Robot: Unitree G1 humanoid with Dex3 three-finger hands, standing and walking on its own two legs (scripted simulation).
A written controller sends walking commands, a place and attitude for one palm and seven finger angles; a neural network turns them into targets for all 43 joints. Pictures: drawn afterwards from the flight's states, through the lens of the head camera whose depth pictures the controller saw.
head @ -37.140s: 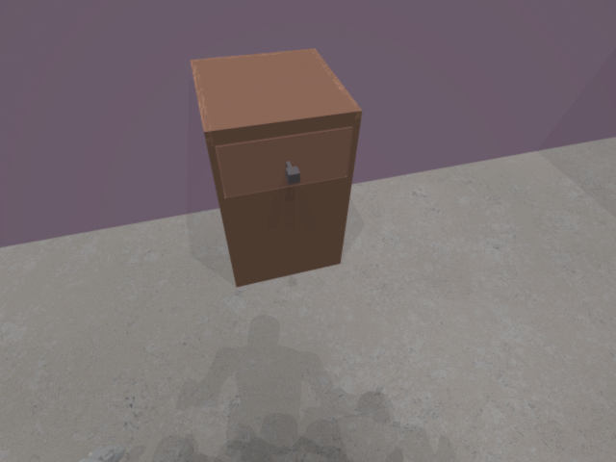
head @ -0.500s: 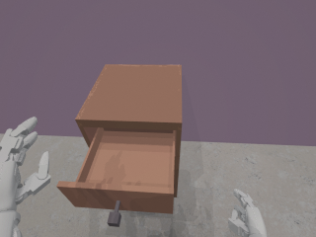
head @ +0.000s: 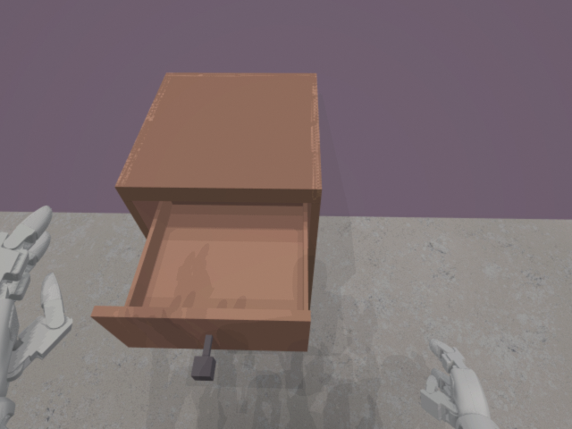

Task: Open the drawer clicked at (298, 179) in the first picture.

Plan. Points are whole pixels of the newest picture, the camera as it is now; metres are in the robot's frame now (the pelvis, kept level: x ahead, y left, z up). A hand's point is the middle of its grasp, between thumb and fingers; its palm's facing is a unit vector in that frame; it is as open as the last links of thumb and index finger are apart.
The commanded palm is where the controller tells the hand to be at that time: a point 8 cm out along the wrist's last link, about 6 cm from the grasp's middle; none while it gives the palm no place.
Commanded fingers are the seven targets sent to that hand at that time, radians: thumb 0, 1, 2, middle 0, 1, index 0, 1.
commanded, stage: step back with the hand held close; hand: left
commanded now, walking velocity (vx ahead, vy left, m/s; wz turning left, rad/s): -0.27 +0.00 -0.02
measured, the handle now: (205, 357) +0.26 +0.17 -0.21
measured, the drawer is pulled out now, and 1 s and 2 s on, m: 0.26 0.26 0.26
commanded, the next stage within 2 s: stop stepping back and stand still in 1.24 s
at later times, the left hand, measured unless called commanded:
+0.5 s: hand (16, 396) +0.14 +0.24 +0.15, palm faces +0.34 -0.84 -0.43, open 7.4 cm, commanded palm +0.07 +0.29 +0.17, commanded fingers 0.00 0.90 0.90 -0.20 -0.30 -0.20 -0.30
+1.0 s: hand out of the picture +0.09 +0.24 +0.15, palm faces +0.32 -0.83 -0.45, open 7.4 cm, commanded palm +0.02 +0.29 +0.17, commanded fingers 0.00 0.90 0.90 -0.20 -0.30 -0.20 -0.30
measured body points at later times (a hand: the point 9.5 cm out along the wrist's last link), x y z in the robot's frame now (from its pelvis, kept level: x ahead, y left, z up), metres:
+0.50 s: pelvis -0.05 +0.00 -0.01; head -0.02 +0.02 +0.44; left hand +0.11 +0.28 +0.17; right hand +0.15 -0.22 -0.08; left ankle -0.02 +0.11 -0.74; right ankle +0.00 -0.12 -0.74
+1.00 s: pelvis -0.10 +0.01 -0.02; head -0.06 +0.04 +0.43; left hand +0.07 +0.29 +0.18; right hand +0.09 -0.24 -0.08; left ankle -0.09 +0.10 -0.75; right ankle -0.04 -0.12 -0.74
